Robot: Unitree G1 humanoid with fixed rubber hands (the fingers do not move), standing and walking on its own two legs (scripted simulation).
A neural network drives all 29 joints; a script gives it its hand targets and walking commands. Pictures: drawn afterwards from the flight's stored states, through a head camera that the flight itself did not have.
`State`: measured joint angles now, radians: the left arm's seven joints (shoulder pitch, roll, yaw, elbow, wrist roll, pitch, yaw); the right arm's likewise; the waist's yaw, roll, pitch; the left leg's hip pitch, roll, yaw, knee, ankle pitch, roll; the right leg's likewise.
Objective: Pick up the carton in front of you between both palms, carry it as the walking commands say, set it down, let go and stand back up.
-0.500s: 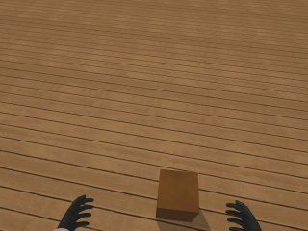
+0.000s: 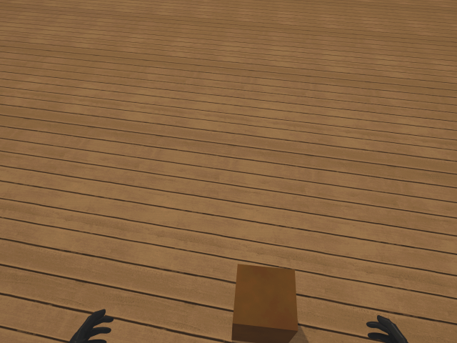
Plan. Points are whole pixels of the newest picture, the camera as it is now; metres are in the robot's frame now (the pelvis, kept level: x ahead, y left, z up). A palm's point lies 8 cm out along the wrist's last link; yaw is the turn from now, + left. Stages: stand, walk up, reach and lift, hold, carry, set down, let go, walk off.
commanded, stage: stand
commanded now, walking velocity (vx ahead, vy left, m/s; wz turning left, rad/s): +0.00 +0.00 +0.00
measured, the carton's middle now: (262, 306) +0.39 -0.11 -0.64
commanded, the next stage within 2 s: none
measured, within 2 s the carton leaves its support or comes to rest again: neither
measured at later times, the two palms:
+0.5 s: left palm out of the picture +0.12 +0.28 -0.09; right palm out of the picture +0.12 -0.30 -0.09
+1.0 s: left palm out of the picture +0.09 +0.28 -0.09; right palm out of the picture +0.09 -0.31 -0.09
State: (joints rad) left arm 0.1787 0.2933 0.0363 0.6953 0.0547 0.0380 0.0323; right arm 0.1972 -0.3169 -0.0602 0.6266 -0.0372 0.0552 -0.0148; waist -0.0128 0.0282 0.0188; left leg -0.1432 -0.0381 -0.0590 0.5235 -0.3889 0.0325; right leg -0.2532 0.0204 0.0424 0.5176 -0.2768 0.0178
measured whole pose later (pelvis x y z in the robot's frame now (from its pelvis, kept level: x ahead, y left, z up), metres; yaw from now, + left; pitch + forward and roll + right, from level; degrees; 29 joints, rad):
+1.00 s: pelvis -0.02 -0.02 +0.01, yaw +1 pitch -2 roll +0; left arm 0.11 0.35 0.03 0.97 0.03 0.00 0.01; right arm 0.20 -0.36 -0.02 0.85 -0.03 0.00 -0.03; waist 0.00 0.02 0.03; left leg -0.05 -0.02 -0.06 0.40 -0.30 0.00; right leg -0.17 0.02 0.02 0.42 -0.21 -0.01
